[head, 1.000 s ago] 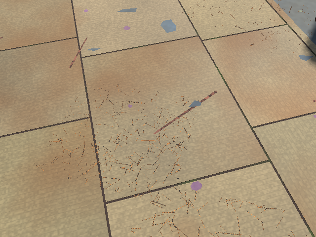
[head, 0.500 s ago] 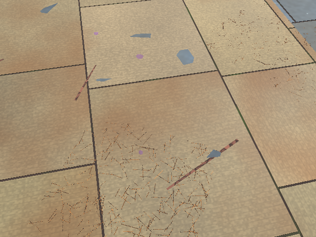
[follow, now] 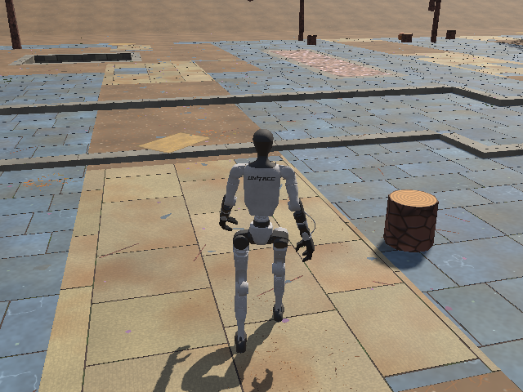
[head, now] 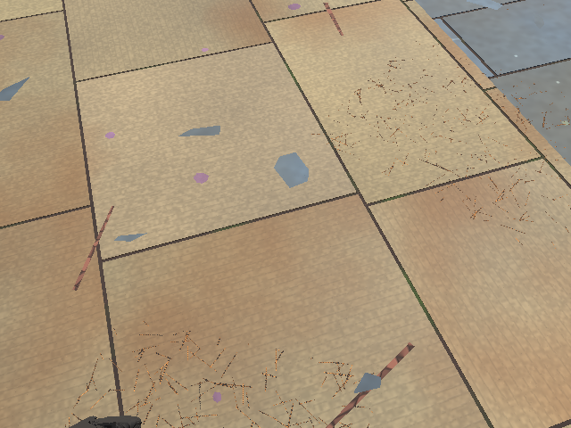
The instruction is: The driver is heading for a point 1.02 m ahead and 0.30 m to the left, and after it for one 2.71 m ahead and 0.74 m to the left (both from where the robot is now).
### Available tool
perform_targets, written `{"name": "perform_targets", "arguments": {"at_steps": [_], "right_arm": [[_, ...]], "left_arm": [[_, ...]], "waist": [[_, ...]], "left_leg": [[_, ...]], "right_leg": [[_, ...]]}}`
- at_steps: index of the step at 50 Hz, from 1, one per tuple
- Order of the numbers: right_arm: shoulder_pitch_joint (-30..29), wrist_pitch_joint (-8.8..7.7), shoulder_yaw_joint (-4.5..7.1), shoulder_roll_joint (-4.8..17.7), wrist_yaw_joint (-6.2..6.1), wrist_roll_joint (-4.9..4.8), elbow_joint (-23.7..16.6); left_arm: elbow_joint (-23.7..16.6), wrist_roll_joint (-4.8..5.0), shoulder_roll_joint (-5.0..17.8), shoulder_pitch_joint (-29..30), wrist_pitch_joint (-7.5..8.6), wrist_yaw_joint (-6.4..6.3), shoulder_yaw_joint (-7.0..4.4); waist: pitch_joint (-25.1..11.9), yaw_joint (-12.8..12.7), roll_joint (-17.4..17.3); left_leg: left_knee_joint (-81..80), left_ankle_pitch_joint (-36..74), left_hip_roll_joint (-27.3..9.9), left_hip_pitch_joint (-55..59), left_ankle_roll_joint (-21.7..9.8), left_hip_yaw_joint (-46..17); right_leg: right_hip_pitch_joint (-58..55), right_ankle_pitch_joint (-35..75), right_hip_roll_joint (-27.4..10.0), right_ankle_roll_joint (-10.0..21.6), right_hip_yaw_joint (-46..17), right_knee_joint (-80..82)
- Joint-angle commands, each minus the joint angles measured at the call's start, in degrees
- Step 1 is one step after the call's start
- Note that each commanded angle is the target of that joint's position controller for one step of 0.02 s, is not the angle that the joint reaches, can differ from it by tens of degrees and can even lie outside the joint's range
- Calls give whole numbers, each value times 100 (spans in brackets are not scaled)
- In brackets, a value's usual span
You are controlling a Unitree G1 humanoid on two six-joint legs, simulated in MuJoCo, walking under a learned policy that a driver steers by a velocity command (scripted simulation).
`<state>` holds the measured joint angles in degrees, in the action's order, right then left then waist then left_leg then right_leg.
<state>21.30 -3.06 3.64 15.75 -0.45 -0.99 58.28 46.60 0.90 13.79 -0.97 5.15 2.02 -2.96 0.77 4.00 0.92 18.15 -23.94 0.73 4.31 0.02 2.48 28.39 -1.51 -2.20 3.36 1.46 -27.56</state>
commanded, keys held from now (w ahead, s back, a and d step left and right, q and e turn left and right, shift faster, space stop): w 0.18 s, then w+q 0.82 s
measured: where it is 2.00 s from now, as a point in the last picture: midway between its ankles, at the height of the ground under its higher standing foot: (144, 237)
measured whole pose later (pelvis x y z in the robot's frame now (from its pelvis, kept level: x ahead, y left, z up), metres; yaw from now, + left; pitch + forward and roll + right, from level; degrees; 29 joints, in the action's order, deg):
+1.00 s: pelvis +0.57 +0.07 +0.01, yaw +24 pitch +3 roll +0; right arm 20.6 -2.3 4.9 16.1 -1.0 -1.3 46.5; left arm 43.5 0.3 15.7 0.5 6.7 0.9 -2.7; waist 0.5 5.1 1.9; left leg 24.3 -21.3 6.2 -4.7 -3.7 -11.3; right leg 29.9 0.2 -0.6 -1.7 -4.6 -26.6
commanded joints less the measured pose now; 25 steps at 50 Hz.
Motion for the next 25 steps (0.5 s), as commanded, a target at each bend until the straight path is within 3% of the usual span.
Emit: {"name": "perform_targets", "arguments": {"at_steps": [1, 2, 3, 4, 5, 6, 7, 10, 13, 18, 23, 25], "right_arm": [[169, -53, -18, 369, -10, 105, -444], [481, -192, -148, -9, 38, 92, -375], [-64, -303, 14, 630, 81, -77, -450], [-549, -371, 49, 780, 93, -166, -615], [-774, -384, 60, 750, 61, -114, -636], [-777, -339, 95, 692, 40, -51, -623], [-641, -264, 97, 578, 40, -33, -586], [-638, -95, 76, 345, 13, -10, -594], [-1094, -55, 85, 338, 30, 13, -745], [-1920, -92, 11, 181, 156, -10, -1043], [-2422, -92, -24, 197, 337, -19, -1436], [-2213, -85, 50, 364, 407, -11, -1525]], "left_arm": [[326, -130, 1648, -2316, 43, -89, -531], [413, -51, 1607, -2509, 18, -55, -489], [387, -2, 1140, -2294, 26, -63, -345], [280, -5, 984, -1770, 33, -81, -283], [206, -68, 855, -1366, 38, -78, -235], [173, -127, 692, -1111, 55, -63, -185], [187, -167, 587, -1005, 71, -49, -151], [312, -124, 742, -1100, 127, -80, -184], [462, -161, 856, -1348, 129, -184, -217], [606, -131, 918, -1589, 123, -273, -204], [778, -59, 1000, -1848, -61, -307, -251], [702, -34, 1169, -1677, -152, -358, -302]], "waist": [[-1819, -1043, 490], [-2357, -934, 1531], [-1794, -1053, 1024], [-1028, -948, 765], [-627, -792, 344], [-361, -592, 297], [-324, -425, 404], [-127, -282, 349], [60, -399, 223], [293, -685, 190], [453, -786, 152], [211, -568, 334]], "left_leg": [[3826, 2988, -484, -2509, -321, 51], [5140, -918, 301, -4003, -162, -478], [5704, -898, -61, -4642, -280, -939], [5641, -330, -365, -4874, -366, -739], [5362, 195, -619, -4662, -364, -623], [5031, 532, -800, -4351, -340, -631], [4849, 727, -904, -4007, -322, -663], [4317, 1096, -983, -4014, -170, -596], [3501, 2023, -971, -4470, -56, -665], [2074, 3175, -670, -4169, -130, -388], [1556, 2472, -526, -4532, -373, -192], [1568, 1831, -248, -4026, -553, 142]], "right_leg": [[-4362, -301, -1340, 1031, -1897, -171], [-5295, -1258, -2073, 1566, -4085, 719], [-4919, -1891, -1864, 1301, -3802, 944], [-4079, -1623, -1696, 1089, -3013, 1093], [-3255, -1146, -1498, 1006, -2462, 1283], [-2619, -711, -1305, 946, -2027, 1474], [-2252, -520, -1179, 915, -1766, 1645], [-1888, -51, -1108, 1000, -1204, 2000], [-2048, 251, -1081, 914, -685, 2154], [-2208, 297, -950, 633, 188, 2302], [-3430, 1199, -1351, 501, 498, 1746], [-3650, 2992, -1401, 371, 673, 1065]]}}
